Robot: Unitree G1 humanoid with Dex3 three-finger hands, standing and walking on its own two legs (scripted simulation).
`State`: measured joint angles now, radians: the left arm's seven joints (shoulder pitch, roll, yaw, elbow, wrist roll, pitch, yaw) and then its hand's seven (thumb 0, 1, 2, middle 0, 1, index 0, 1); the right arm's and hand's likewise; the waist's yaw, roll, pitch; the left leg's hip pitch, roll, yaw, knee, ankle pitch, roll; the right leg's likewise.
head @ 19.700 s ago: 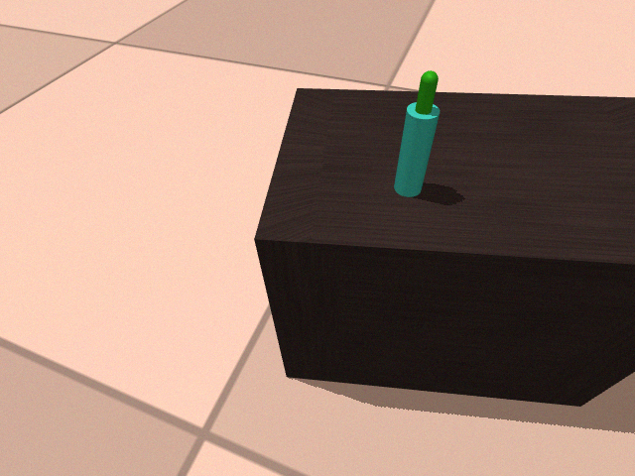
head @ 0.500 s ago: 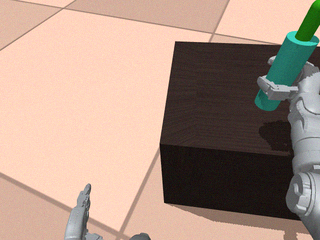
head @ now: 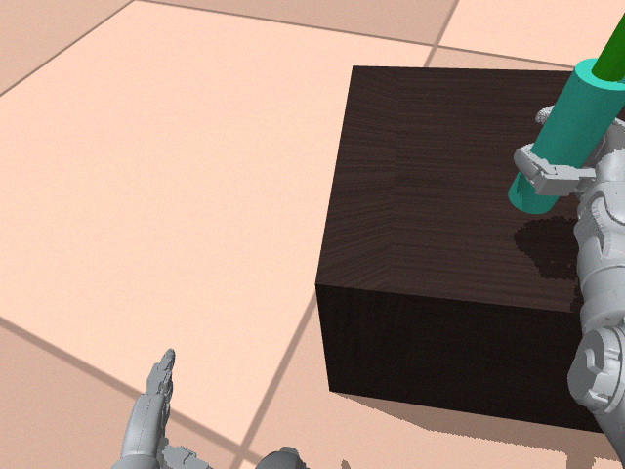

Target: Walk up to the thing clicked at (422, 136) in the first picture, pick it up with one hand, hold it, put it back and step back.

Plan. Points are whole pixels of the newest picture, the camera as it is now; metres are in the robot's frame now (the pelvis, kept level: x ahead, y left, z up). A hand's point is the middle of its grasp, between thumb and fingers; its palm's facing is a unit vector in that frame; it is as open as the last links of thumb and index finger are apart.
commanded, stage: crouch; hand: right
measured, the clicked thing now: (577, 121) +0.49 -0.21 +0.17
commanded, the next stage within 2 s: lower in 0.10 s
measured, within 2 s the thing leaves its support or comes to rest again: rests again in 1.14 s
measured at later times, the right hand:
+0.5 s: hand (533, 167) +0.51 -0.20 +0.08, palm faces +0.14 +0.99 +0.02, open 8.0 cm
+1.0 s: hand (524, 178) +0.52 -0.20 +0.05, palm faces +0.16 +0.99 +0.01, open 8.0 cm
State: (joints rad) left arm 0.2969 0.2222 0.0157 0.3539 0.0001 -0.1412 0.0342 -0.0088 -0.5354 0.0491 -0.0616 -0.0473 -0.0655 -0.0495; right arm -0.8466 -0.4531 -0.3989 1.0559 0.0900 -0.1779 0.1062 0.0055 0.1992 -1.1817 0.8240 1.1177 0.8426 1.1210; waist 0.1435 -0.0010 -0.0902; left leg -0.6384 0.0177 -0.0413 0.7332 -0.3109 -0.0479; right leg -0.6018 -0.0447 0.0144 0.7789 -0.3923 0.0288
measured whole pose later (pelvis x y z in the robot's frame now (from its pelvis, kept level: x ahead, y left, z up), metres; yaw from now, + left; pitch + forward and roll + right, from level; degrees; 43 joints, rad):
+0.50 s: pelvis +0.00 +0.00 -0.02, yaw +0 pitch +17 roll +1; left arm 0.31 0.23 0.01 0.25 0.02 -0.12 0.02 -0.01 -0.55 0.06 -0.06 -0.04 -0.06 -0.05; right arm -0.91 -0.51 -0.45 1.15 0.06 -0.25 0.12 0.01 0.20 -1.18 0.82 1.12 0.84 1.12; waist 0.19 0.01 -0.10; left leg -0.79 0.01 -0.04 0.84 -0.35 -0.05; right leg -0.76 -0.05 0.02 0.90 -0.43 0.03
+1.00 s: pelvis -0.02 +0.00 -0.04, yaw +0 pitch +20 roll +2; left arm 0.33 0.24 0.02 0.14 0.04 -0.09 0.01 -0.01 -0.54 0.06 -0.06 -0.04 -0.06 -0.05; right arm -0.96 -0.56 -0.49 1.21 0.02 -0.30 0.10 0.01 0.20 -1.18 0.82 1.12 0.84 1.12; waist 0.24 -0.01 -0.12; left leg -0.95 0.00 -0.03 0.97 -0.38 -0.05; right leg -0.92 -0.05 0.04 1.04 -0.48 0.03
